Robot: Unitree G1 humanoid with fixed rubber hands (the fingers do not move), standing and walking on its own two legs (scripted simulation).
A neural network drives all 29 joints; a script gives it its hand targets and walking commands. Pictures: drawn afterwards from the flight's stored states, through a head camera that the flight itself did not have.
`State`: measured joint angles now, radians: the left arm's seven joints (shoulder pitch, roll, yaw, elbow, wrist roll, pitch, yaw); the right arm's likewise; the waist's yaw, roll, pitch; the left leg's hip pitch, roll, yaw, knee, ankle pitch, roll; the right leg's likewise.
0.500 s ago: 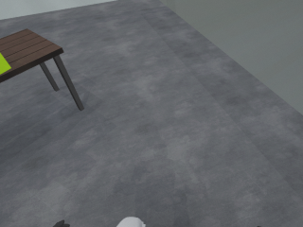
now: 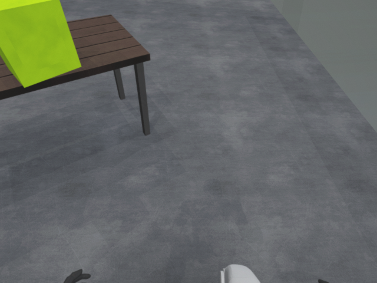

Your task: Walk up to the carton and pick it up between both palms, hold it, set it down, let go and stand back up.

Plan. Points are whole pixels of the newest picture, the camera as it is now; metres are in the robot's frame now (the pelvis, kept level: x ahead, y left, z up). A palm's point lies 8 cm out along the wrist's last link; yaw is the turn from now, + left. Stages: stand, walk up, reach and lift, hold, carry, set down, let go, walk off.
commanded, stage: walk up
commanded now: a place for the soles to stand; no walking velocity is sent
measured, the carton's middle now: (31, 37) +1.03 +0.61 +0.01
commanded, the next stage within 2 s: none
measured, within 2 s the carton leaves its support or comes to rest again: neither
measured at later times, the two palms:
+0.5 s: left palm (62, 260) +0.19 +0.27 -0.06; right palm (269, 181) +0.39 -0.26 -0.10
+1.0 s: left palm (30, 198) +0.35 +0.41 -0.10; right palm (212, 134) +0.56 -0.10 -0.08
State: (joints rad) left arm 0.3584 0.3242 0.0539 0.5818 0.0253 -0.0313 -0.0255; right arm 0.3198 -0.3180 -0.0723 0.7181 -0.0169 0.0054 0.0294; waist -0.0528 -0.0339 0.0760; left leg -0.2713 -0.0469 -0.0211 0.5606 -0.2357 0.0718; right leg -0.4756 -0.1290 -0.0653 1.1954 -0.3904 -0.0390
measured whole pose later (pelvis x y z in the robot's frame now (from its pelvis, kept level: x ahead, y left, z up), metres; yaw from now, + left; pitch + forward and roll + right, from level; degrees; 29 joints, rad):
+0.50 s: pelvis +0.24 -0.01 +0.01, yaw +16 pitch -4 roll +3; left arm 0.45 0.28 0.03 0.62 0.05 -0.06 0.04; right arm 0.37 -0.34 -0.07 0.65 -0.05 0.02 0.06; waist 0.04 0.03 0.08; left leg -0.49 -0.03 -0.09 1.17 -0.27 -0.01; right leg -0.16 -0.12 -0.15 0.50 -0.28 0.00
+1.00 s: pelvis +0.39 +0.13 +0.00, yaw +29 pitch -4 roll -2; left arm 0.37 0.31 0.04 0.56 0.03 -0.01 -0.02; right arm 0.36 -0.28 -0.07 0.71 -0.02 0.00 0.01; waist -0.05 -0.03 0.09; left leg -0.22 -0.07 -0.03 0.52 -0.22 0.08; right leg -0.47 -0.11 -0.04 1.16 -0.35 -0.01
